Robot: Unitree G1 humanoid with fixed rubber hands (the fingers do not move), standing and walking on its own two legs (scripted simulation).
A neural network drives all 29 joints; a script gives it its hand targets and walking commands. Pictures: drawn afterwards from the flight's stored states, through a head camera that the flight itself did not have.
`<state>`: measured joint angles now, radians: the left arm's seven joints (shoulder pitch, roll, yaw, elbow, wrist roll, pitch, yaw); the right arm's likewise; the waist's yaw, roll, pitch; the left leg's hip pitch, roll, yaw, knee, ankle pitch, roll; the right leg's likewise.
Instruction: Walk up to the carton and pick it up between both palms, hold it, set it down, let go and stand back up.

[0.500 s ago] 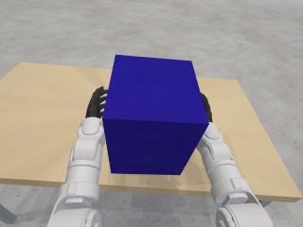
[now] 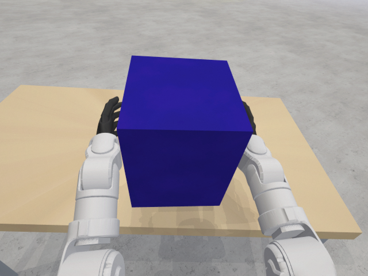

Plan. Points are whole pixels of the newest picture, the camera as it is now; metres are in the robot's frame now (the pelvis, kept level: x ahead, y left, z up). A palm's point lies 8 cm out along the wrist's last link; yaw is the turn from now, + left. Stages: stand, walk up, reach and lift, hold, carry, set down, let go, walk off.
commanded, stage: reach and lift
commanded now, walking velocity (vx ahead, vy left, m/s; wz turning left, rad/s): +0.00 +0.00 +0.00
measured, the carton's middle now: (178, 135) +0.38 -0.01 +0.16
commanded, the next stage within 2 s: hold in 0.96 s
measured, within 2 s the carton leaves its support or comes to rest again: neither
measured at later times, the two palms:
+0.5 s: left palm (105, 128) +0.37 +0.14 +0.18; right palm (245, 125) +0.37 -0.15 +0.19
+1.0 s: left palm (105, 125) +0.37 +0.14 +0.20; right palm (249, 121) +0.37 -0.15 +0.20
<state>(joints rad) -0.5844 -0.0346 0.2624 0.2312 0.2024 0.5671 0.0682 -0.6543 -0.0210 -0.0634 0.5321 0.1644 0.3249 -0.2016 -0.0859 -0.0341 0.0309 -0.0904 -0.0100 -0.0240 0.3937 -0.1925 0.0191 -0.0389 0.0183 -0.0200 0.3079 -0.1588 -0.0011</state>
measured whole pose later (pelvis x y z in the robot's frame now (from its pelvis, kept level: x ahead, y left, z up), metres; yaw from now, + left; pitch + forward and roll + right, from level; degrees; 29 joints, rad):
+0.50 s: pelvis -0.01 +0.00 +0.00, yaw +1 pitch -6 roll -1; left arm -0.69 -0.01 0.29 0.36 0.21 0.59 0.09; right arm -0.80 -0.02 -0.13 0.71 0.15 0.32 -0.18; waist -0.09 -0.04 0.00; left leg -0.11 -0.01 -0.03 0.39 -0.17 0.02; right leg -0.05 0.02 -0.03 0.30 -0.14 0.00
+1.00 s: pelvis -0.01 +0.00 +0.00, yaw +0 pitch -7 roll -1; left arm -0.66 -0.01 0.28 0.24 0.20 0.67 0.08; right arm -0.78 -0.05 -0.07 0.59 0.22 0.41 -0.21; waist -0.09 -0.03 0.00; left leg -0.09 0.00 -0.03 0.40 -0.19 0.01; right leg -0.03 0.03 -0.03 0.30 -0.15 -0.01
